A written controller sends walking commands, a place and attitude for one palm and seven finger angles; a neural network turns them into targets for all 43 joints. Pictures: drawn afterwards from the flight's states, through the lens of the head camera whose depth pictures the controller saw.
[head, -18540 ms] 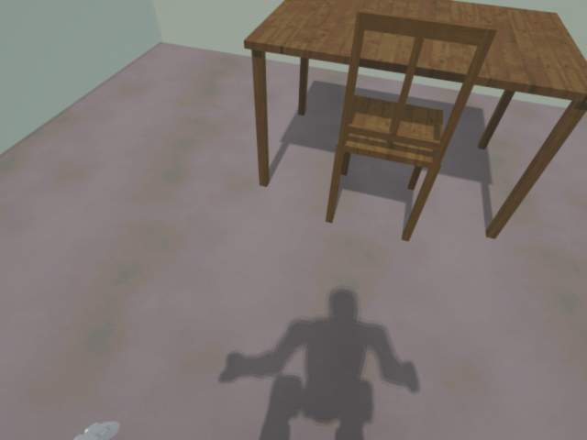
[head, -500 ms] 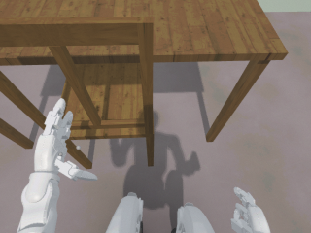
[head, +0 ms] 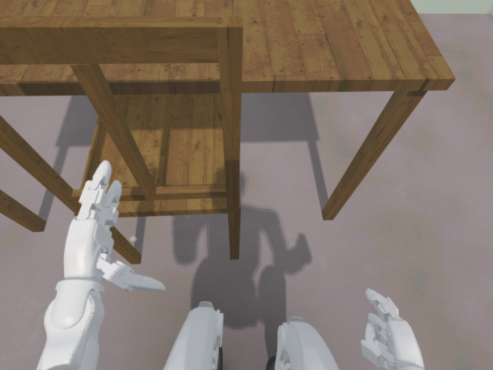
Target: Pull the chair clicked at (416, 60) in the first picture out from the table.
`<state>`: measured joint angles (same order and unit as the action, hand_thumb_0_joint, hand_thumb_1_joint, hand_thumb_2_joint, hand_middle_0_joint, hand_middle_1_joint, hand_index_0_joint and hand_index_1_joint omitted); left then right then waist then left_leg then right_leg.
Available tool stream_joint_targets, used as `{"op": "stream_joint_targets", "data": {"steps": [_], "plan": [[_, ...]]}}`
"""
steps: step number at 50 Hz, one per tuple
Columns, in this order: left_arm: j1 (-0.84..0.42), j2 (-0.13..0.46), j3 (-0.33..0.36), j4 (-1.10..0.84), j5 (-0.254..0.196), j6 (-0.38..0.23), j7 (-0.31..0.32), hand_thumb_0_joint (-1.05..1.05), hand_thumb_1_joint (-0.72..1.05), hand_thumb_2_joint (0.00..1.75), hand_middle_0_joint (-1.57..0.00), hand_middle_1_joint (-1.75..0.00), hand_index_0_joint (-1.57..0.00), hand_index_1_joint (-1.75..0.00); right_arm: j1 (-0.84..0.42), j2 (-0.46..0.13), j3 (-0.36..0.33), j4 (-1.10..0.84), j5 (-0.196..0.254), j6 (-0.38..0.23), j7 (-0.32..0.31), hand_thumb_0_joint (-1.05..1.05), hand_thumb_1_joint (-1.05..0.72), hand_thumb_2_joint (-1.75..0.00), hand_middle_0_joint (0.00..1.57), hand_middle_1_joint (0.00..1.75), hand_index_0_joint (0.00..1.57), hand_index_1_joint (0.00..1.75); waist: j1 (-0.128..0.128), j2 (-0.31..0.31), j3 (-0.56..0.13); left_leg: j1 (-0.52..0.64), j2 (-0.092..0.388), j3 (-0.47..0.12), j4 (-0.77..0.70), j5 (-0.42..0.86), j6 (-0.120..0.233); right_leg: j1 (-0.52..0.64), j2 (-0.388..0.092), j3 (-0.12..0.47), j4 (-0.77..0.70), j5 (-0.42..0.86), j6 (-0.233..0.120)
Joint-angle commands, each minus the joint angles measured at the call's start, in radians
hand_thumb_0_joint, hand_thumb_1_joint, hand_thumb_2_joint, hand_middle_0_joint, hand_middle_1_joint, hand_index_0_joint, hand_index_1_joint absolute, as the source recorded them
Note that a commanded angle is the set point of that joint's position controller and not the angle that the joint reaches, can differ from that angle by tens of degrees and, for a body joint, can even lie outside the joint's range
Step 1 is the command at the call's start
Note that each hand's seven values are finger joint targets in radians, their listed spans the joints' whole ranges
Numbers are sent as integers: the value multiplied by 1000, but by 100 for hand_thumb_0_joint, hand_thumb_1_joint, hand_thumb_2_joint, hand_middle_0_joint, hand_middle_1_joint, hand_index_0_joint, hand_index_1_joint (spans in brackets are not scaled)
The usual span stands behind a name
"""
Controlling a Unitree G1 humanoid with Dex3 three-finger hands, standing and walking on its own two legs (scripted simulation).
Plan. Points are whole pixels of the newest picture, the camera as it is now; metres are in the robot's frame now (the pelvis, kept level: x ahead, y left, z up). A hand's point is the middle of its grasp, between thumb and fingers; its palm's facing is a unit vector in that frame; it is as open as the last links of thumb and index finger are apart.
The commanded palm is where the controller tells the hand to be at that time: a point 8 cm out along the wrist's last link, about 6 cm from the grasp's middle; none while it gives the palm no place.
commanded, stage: aim the fingers beside a spindle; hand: left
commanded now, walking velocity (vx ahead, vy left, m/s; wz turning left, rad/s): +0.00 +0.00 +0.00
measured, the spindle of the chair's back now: (125, 143) +0.45 +0.24 +0.05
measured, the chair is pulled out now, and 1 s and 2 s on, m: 0.00 0.00 0.00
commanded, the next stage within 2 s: push the fingers through the gap in 0.48 s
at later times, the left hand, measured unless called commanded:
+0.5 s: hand (112, 226) +0.31 +0.22 +0.04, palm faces +0.15 -0.99 -0.07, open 16.9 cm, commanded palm +0.28 +0.25 +0.03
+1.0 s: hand (131, 207) +0.34 +0.20 +0.04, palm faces +0.13 -0.99 -0.04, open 16.9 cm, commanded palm +0.32 +0.26 +0.04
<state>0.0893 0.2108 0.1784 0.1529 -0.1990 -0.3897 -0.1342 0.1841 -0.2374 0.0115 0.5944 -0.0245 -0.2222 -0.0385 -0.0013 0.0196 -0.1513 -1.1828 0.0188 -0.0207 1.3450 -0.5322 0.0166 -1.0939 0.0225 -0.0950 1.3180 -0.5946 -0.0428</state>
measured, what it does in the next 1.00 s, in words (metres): stands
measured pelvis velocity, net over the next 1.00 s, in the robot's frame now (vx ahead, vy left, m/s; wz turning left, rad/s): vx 0.00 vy -0.01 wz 0.00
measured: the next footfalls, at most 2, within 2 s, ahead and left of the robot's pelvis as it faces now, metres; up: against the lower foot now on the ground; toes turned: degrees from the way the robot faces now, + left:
none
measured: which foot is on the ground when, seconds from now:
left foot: down 0.00-1.00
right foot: down 0.00-1.00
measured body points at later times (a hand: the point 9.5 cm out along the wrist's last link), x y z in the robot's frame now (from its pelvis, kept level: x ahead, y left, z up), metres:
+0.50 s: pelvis +0.00 +0.00 +0.00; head +0.11 +0.00 +0.44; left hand +0.29 +0.28 +0.05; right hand +0.18 -0.24 -0.10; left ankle +0.05 +0.11 -0.61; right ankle +0.02 -0.10 -0.61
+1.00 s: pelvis +0.00 -0.01 +0.00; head +0.12 +0.00 +0.44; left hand +0.33 +0.26 +0.04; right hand +0.17 -0.25 -0.10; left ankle +0.05 +0.11 -0.61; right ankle +0.02 -0.10 -0.61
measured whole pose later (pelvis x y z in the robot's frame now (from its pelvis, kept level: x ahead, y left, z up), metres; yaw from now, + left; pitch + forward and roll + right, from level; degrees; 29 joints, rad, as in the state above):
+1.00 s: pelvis +0.00 -0.01 +0.00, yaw +0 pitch +22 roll -2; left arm -0.11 0.25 0.26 0.35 -0.22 -0.39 -0.16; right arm 0.20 -0.24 0.02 0.64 -0.01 -0.20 -0.05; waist -0.01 0.03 -0.16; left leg -1.18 0.02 -0.02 1.32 -0.53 0.01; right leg -1.09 0.03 -0.09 1.30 -0.59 -0.05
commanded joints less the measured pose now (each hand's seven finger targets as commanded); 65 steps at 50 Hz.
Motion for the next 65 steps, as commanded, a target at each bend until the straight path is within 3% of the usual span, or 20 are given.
{"op": "stream_joint_targets", "data": {"steps": [1,5,8,13,17,20,22,24,26,29,32,36,39,42,44,48,52,57,60,65], "plan": [[-174,224,167,-209,-14,-150,69,0,-50,30,-6,-8,-6,-8,-16,-130,-44,-98,4,-33,-2,0,-90,-90,20,30,20,30,4,81,-367,339,-30,-48,-195,231,-5,143,31,61,-192,227,11],[-95,73,22,144,-51,8,-72,0,-50,30,-6,-8,-6,-8,17,-156,-41,-89,44,-17,-9,0,-90,-90,20,30,20,30,-40,-77,-178,153,-29,-32,-192,54,8,123,21,94,-270,85,26],[-139,56,-19,101,-88,75,-161,0,-50,30,-6,-8,-6,-8,42,-168,-47,-122,63,-33,-22,0,-90,-90,20,30,20,30,-32,-61,-242,181,-34,-33,-181,106,15,174,9,107,-276,147,23],[-267,353,230,-421,-68,-130,-24,0,-50,30,-6,-8,-6,-8,30,-156,-62,-133,8,-65,-21,0,-90,-90,20,30,20,30,52,151,-557,469,-29,-58,-179,407,-15,209,26,74,-169,378,6],[-106,248,194,-280,-32,-180,65,0,-50,30,-6,-8,-6,-8,3,-129,-51,-96,1,-48,7,0,-90,-90,20,30,20,30,23,116,-386,409,-29,-46,-197,363,-14,162,30,57,-179,332,6],[-72,120,94,57,-25,-83,5,0,-50,30,-6,-8,-6,-8,1,-145,-49,-72,21,-22,8,0,-90,-90,20,30,20,30,-39,-50,-185,189,-29,-35,-186,123,3,97,27,66,-225,156,24],[-84,70,27,145,-52,-5,-73,0,-50,30,-6,-8,-6,-8,18,-163,-45,-88,44,-19,-2,0,-90,-90,20,30,20,30,-43,-78,-144,147,-32,-33,-195,43,7,102,20,88,-266,75,24],[-124,32,-36,103,-74,39,-138,0,-50,30,-6,-8,-6,-8,35,-168,-50,-112,60,-32,-13,0,-90,-90,20,30,20,30,-39,-52,-211,189,-33,-33,-195,73,11,137,11,90,-270,114,23],[-250,106,-1,-79,-78,19,-143,0,-50,30,-6,-8,-6,-8,34,-166,-64,-131,53,-49,-28,0,-90,-90,20,30,20,30,-30,-11,-368,269,-30,-40,-175,161,13,174,8,96,-244,200,24],[-299,275,141,-377,-57,-106,-43,0,-50,30,-6,-8,-6,-8,26,-157,-66,-135,16,-69,-27,0,-90,-90,20,30,20,30,28,132,-552,455,-32,-58,-174,337,-6,189,19,82,-184,321,9],[-264,243,150,-321,-18,-193,59,0,-50,30,-6,-8,-6,-8,13,-135,-56,-86,-6,-69,-8,0,-90,-90,20,30,20,30,13,135,-451,448,-26,-65,-169,370,-20,87,24,56,-146,307,4],[-205,141,100,49,6,-124,52,0,-50,30,-6,-8,-6,-8,-12,-141,-49,-68,6,-27,6,0,-90,-90,20,30,20,30,-29,-29,-258,187,-35,-35,-151,130,3,81,22,74,-189,154,21],[-213,139,68,123,-18,-11,-32,0,-50,30,-6,-8,-6,-8,12,-156,-47,-97,34,-4,-4,0,-90,-90,20,30,20,30,-16,-18,-281,177,-37,-15,-177,92,6,156,13,114,-250,122,21],[-351,192,84,-17,-45,31,-82,0,-50,30,-6,-8,-6,-8,33,-157,-52,-122,47,-1,-25,0,-90,-90,20,30,20,30,-17,1,-409,263,-33,-20,-188,185,10,242,12,121,-259,235,25],[-472,250,137,-115,-54,-12,-68,0,-50,30,-6,-8,-6,-8,35,-152,-53,-107,38,-13,-36,0,-90,-90,20,30,20,30,-21,37,-471,310,-29,-27,-169,249,9,246,14,121,-239,299,26],[-489,271,186,-78,-43,-133,-3,0,-50,30,-6,-8,-6,-8,37,-147,-50,-55,10,-33,-28,0,-90,-90,20,30,20,30,-23,55,-423,325,-27,-42,-155,292,1,170,29,92,-194,317,19],[-426,207,143,198,-11,-111,-18,0,-50,30,-6,-8,-6,-8,39,-153,-49,-35,15,-13,-12,0,-90,-90,20,30,20,30,-39,2,-308,212,-29,-27,-161,175,2,129,21,100,-213,218,22],[-470,238,146,159,-32,-21,-87,0,-50,30,-6,-8,-6,-8,69,-166,-59,-79,38,10,-13,0,-90,-90,20,30,20,30,-17,45,-426,290,-29,-17,-190,259,4,216,14,105,-229,324,20],[-538,284,201,50,-49,-60,-61,0,-50,30,-6,-8,-6,-8,72,-162,-62,-79,30,10,-14,0,-90,-90,20,30,20,30,-12,67,-495,365,-24,-31,-190,333,-3,222,23,90,-211,378,21],[-619,284,212,133,-11,-163,7,0,-50,30,-6,-8,-6,-8,68,-158,-57,-23,10,2,-8,0,-90,-90,20,30,20,30,-42,50,-408,322,-22,-38,-173,267,-4,130,33,84,-193,296,20]]}}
